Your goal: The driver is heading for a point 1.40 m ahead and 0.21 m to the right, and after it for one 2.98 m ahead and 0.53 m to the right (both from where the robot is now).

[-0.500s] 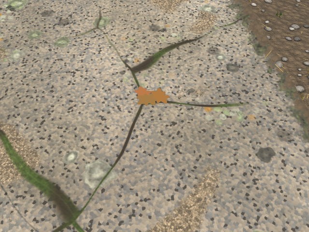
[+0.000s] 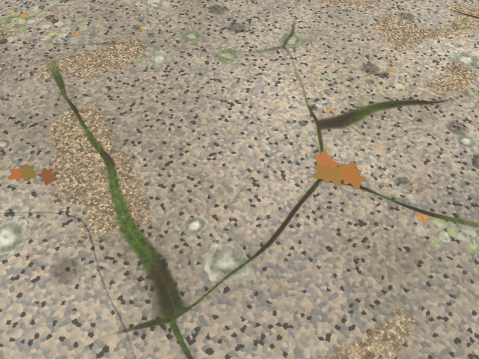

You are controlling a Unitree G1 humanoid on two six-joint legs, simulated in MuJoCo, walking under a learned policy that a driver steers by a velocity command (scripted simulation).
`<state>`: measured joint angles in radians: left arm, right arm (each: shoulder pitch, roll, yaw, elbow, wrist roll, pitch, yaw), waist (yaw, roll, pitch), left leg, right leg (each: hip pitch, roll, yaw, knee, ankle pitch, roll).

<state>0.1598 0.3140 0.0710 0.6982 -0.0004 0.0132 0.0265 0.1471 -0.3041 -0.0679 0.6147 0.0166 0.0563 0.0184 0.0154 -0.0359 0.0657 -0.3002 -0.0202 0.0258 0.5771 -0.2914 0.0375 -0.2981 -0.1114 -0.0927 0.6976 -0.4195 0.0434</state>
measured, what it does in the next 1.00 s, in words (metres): walks ahead, turning right: right foot, then left foot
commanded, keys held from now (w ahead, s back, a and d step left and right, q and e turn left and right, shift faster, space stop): q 0.02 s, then no key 0.04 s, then e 0.14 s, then w+e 0.62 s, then w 0.10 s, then w+q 0.08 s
